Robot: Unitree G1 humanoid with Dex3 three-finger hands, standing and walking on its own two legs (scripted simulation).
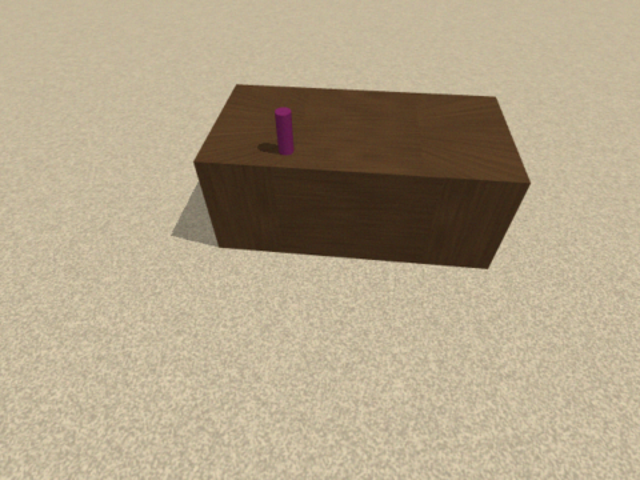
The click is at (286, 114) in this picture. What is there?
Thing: slim round
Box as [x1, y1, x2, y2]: [275, 107, 293, 154]
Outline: 281,107 275,110 278,148 281,154 289,154 293,151 290,109 286,107
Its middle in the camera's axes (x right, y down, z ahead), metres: -0.13 -0.36 +1.33
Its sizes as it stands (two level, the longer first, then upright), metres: 0.054 0.054 0.154
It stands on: a support 0.45 m high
